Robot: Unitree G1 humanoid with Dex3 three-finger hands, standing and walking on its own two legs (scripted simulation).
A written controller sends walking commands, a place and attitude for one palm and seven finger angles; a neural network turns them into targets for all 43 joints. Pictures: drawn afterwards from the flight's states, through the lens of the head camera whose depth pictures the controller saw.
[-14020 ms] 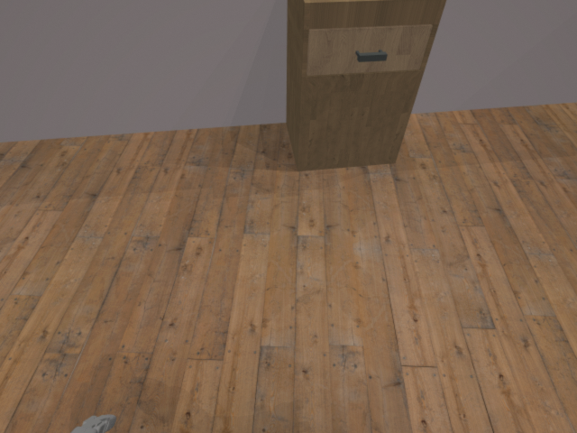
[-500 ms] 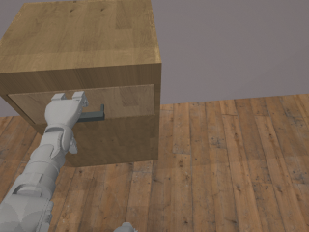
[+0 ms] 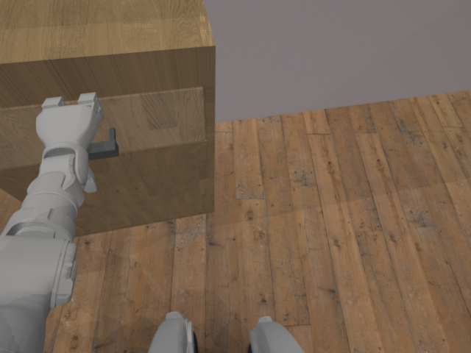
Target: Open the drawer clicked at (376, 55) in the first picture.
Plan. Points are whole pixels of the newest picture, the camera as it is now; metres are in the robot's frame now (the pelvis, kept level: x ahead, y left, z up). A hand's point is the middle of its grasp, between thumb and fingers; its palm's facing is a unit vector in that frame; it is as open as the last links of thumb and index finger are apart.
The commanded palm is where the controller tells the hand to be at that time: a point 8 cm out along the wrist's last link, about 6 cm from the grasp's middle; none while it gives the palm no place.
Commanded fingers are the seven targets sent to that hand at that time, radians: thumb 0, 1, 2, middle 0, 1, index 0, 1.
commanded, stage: move the hooked fingers above the handle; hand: left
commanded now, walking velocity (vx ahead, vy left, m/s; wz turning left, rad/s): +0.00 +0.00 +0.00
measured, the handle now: (88, 143) +0.54 +0.26 -0.07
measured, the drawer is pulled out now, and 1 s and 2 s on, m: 0.00 0.00 0.00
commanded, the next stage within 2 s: lower the fingers behind the handle in 0.72 s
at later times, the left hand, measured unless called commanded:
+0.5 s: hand (79, 146) +0.50 +0.25 -0.01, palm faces -0.06 -0.02 -1.00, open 13.7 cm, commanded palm +0.50 +0.23 +0.04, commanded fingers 0.00 -0.50 0.30 -0.30 -1.20 -0.30 -1.20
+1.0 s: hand (79, 146) +0.50 +0.25 -0.01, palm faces -0.05 -0.02 -1.00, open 13.7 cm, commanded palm +0.49 +0.24 +0.03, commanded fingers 0.00 -0.50 0.30 -0.30 -1.20 -0.30 -1.20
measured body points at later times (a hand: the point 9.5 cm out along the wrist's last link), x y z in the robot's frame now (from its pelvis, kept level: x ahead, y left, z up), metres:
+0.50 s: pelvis -0.02 +0.01 -0.01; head +0.12 +0.03 +0.41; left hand +0.50 +0.25 +0.04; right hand -0.02 -0.26 -0.13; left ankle +0.04 +0.11 -0.66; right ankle -0.02 -0.13 -0.66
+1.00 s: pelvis -0.02 +0.01 -0.02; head +0.12 +0.03 +0.41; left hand +0.50 +0.25 +0.04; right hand -0.03 -0.26 -0.13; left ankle +0.04 +0.11 -0.66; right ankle -0.02 -0.13 -0.66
